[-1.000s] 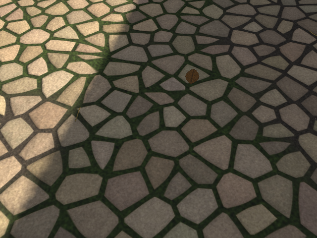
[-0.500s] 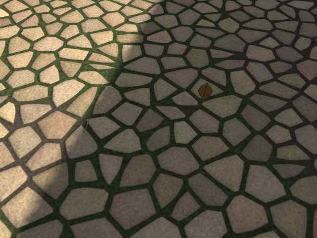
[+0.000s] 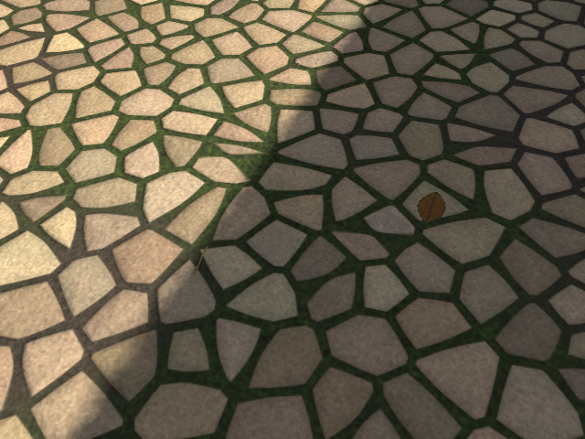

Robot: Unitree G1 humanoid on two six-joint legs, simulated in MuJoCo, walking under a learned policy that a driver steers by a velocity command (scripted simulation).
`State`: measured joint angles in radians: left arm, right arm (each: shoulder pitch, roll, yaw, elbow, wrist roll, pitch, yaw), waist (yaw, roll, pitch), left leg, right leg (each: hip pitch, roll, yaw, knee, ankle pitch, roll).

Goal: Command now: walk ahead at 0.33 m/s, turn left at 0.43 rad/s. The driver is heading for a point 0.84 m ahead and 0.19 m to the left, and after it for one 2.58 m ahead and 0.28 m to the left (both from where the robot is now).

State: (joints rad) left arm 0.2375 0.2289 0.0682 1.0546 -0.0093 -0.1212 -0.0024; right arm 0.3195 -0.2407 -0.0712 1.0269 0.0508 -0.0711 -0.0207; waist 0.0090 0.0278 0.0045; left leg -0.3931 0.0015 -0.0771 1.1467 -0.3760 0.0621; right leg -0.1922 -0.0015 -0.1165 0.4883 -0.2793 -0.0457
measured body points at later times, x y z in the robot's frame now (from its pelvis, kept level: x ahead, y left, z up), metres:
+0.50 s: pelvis +0.13 +0.04 -0.01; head +0.18 +0.07 +0.44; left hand +0.21 +0.35 -0.13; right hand +0.35 -0.19 -0.11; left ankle +0.21 +0.12 -0.74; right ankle +0.14 -0.12 -0.65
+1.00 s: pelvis +0.20 +0.00 +0.01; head +0.24 -0.01 +0.45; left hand +0.16 +0.30 -0.09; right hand +0.47 -0.17 -0.10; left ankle +0.13 +0.12 -0.66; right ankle +0.26 -0.10 -0.74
